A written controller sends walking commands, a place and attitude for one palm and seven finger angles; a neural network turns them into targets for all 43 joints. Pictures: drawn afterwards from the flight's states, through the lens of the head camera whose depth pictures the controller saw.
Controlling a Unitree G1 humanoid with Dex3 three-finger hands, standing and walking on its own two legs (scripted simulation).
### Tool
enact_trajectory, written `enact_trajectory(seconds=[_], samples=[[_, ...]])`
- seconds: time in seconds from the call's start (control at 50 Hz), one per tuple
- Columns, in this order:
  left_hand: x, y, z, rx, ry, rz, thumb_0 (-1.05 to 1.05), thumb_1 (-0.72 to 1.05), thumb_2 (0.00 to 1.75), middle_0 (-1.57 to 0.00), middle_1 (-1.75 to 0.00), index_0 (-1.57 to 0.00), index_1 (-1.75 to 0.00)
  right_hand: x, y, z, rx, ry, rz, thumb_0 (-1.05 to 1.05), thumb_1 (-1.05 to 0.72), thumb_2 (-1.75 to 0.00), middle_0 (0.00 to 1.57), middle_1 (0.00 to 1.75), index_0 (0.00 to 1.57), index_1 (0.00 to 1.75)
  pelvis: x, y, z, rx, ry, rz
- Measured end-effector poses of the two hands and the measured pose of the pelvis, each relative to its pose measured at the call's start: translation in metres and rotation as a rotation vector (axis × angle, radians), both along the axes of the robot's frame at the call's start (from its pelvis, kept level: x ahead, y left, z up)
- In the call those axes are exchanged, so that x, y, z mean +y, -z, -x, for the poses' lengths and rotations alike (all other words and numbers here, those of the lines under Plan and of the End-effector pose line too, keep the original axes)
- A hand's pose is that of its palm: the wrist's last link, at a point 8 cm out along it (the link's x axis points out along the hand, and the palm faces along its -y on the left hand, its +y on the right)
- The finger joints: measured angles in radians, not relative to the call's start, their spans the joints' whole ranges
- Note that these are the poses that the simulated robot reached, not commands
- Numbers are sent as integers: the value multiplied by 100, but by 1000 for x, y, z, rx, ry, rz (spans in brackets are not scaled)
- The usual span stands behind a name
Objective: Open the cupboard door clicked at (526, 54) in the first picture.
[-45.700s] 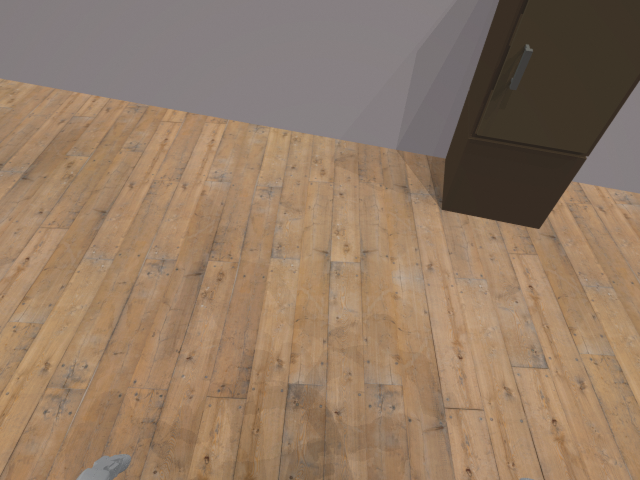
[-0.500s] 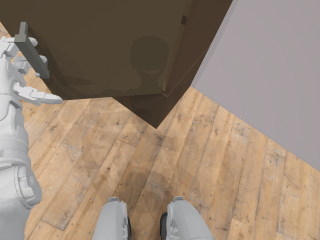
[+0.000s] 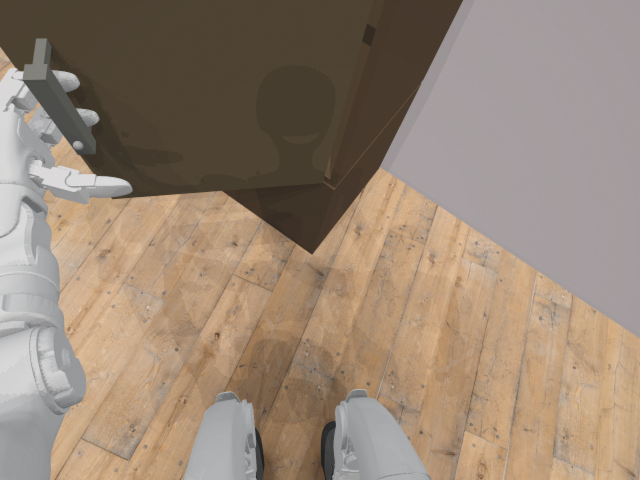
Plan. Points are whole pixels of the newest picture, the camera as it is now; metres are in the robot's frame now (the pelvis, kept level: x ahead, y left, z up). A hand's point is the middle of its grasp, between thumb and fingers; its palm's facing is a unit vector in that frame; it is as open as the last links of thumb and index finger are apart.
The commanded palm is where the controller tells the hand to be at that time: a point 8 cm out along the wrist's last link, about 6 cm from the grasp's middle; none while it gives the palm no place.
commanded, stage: close the thumb around the handle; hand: left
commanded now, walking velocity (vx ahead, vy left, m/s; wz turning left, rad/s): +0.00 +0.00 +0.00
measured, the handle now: (65, 101) +0.55 +0.28 +0.04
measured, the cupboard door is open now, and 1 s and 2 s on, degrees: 45 54 90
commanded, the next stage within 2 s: pull the door open along its arc in 0.54 s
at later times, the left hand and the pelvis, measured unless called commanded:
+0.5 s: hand (82, 146) +0.49 +0.26 +0.04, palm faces +0.12 -0.99 +0.00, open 6.1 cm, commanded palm +0.47 +0.28 +0.04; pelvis +0.00 +0.00 +0.00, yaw +0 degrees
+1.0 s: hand (95, 189) +0.43 +0.23 +0.04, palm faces +0.10 -1.00 -0.01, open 6.0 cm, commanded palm +0.38 +0.27 +0.04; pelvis +0.01 +0.00 +0.02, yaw +0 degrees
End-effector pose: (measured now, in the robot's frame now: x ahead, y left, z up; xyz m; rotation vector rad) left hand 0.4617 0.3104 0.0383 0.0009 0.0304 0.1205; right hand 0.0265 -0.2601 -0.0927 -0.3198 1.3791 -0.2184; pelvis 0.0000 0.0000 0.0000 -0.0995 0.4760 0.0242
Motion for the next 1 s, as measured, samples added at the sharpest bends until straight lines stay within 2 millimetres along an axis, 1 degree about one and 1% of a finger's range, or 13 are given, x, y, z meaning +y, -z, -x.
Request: enact_trajectory(seconds=[0.14, 0.42, 0.52, 0.72, 0.8, 0.9, 1.0], samples=[[0, 2, 1, 5, -3, 7, 0, -11, 47, -33, -124, -33, -124, 0, -1, 1, -2, 0, 3, 0, -90, -90, 20, 30, 21, 30, 0, 0, 1, -4, 0, 0], [0, 2, 0, 2, -7, 1, 1, 63, 79, -35, -130, -37, -132, -4, -2, 3, 9, 3, 14, 0, -90, -90, 20, 30, 21, 30, 0, 0, 0, -2, 0, 0], [-4, 2, 0, 1, 4, -1, 1, 68, 82, -32, -131, -35, -132, -4, -2, 2, 10, 4, 10, 0, -90, -90, 20, 30, 21, 30, -1, -1, -1, -2, 1, -1], [-8, 1, 2, 4, -11, -1, 2, 72, 82, -30, -131, -33, -133, -4, -3, -1, -12, 10, 0, 0, -90, -90, 20, 30, 21, 30, -3, -3, -3, -11, 6, -6], [-11, 1, 7, 1, -9, -6, 2, 73, 82, -29, -132, -32, -133, -4, -3, -3, -15, 15, -9, 1, -90, -90, 20, 30, 21, 30, -4, -4, -4, -14, 10, -9], [-15, 1, 24, 1, -1, -7, 2, 73, 81, -29, -131, -32, -132, -3, -6, -10, -36, 24, -29, 1, -90, -90, 20, 30, 21, 30, -3, -10, -7, -25, 14, -14], [-26, 0, 54, 4, 24, -5, 3, 72, 79, -28, -131, -32, -132, 0, -12, -27, -92, 22, -55, 1, -90, -90, 20, 30, 21, 30, -3, -18, -12, -47, 17, -23]])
